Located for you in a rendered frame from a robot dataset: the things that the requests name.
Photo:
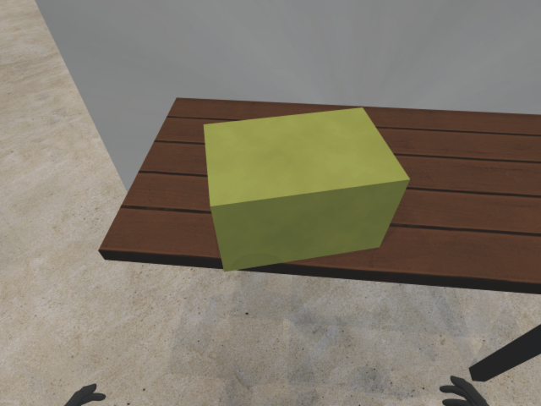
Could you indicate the table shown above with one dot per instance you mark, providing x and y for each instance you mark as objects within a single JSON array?
[{"x": 470, "y": 216}]

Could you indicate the carton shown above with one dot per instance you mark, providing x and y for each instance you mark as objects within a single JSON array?
[{"x": 300, "y": 186}]

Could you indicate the robot right hand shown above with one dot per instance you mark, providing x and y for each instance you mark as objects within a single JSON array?
[{"x": 463, "y": 389}]

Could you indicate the robot left hand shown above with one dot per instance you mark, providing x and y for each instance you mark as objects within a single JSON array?
[{"x": 85, "y": 395}]

